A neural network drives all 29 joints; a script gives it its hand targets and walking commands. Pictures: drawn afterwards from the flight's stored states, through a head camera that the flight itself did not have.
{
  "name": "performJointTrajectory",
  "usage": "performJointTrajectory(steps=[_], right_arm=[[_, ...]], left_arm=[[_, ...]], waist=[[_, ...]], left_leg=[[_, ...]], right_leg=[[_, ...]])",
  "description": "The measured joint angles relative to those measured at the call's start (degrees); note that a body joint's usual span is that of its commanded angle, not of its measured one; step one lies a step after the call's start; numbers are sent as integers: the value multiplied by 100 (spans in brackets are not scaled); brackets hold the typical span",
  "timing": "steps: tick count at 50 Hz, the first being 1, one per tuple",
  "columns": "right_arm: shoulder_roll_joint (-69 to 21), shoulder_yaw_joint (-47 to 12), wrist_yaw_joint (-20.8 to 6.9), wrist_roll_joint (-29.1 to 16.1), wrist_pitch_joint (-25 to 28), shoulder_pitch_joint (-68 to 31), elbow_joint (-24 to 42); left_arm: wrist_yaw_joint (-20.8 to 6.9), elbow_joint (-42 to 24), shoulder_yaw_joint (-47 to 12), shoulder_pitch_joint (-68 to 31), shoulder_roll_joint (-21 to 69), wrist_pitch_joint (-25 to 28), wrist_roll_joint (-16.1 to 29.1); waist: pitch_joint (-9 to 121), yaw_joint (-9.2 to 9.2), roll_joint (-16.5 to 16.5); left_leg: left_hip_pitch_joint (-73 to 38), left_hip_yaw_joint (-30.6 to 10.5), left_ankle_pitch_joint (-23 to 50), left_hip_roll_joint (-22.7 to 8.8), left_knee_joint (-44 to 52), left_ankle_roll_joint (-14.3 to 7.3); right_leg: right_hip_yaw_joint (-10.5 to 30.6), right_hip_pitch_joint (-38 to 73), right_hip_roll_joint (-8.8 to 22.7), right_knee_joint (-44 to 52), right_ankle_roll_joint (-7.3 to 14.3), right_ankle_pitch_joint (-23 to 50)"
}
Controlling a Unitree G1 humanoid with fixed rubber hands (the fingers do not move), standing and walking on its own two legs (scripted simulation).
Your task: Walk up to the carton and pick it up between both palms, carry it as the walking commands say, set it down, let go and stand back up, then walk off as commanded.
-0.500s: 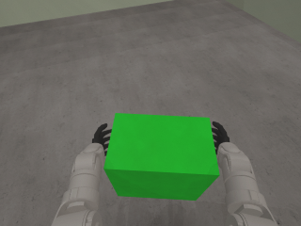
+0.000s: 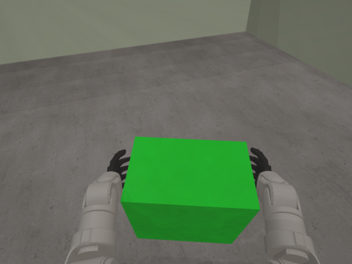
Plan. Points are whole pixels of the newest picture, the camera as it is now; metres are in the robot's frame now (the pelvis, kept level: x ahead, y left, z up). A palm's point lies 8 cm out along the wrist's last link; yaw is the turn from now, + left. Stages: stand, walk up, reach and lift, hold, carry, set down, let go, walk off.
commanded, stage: reach and lift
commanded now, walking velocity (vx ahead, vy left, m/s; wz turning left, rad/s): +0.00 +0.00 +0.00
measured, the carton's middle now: (187, 194) +0.30 +0.00 -0.01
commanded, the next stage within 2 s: hold in 1.12 s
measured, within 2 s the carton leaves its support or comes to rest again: neither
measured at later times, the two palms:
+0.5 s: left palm (114, 179) +0.30 +0.18 +0.05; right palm (261, 179) +0.31 -0.17 +0.05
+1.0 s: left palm (113, 187) +0.28 +0.18 +0.04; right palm (263, 190) +0.28 -0.17 +0.04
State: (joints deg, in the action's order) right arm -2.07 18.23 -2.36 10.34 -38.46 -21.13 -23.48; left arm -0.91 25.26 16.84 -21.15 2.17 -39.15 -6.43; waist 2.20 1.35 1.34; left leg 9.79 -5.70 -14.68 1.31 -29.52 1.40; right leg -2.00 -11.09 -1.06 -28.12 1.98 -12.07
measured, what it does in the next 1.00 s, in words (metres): stands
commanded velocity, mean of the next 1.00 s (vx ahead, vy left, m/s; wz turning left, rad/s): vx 0.00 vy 0.00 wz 0.00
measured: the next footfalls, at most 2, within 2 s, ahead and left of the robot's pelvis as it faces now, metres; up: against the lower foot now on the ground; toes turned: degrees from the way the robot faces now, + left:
none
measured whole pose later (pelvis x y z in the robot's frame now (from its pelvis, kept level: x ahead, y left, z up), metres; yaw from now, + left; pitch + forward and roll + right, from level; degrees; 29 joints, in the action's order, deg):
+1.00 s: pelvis +0.00 +0.01 +0.00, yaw +0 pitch -6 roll -1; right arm -3.5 16.5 -2.8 10.2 -41.4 -12.7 -14.4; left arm -1.9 17.9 14.6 -15.2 3.4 -42.5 -6.8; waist 0.1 1.1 1.3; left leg 6.8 -5.9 -13.7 1.3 -26.8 0.9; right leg -2.0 -7.3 -1.1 -23.9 1.5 -10.3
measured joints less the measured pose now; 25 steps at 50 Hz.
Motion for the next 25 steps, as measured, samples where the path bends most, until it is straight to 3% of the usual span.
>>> performJointTrajectory(steps=[25], right_arm=[[-21, 0, -26, 51, -156, 21, 102]], left_arm=[[-18, -121, -8, 0, 1, -181, -33]], waist=[[-170, -25, 0]], left_leg=[[-122, -10, 53, -1, 129, -27]], right_leg=[[0, 160, -1, 202, -21, 86]])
